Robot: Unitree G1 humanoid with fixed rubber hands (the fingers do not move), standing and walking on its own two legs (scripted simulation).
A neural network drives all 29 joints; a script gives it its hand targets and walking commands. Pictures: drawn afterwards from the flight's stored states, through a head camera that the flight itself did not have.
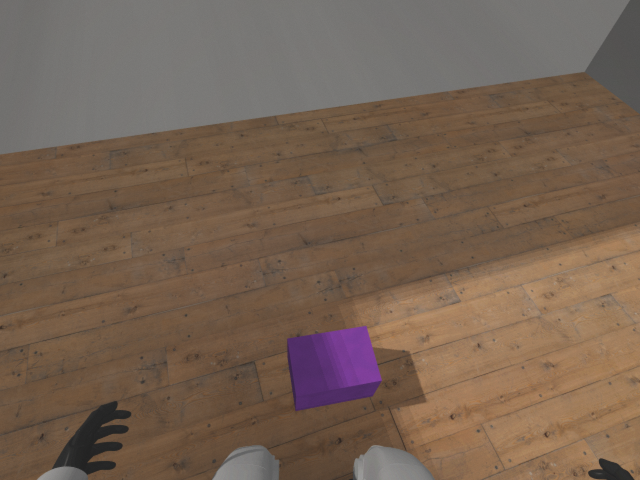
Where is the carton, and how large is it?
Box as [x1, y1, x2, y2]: [287, 326, 381, 410]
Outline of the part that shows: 366,326 287,338 287,354 295,410 371,396 373,394 381,379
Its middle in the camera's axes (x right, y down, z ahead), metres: +0.03 +0.37 +1.14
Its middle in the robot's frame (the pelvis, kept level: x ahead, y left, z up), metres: +0.46 -0.06 -0.66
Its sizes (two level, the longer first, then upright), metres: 0.234 0.161 0.150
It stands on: the floor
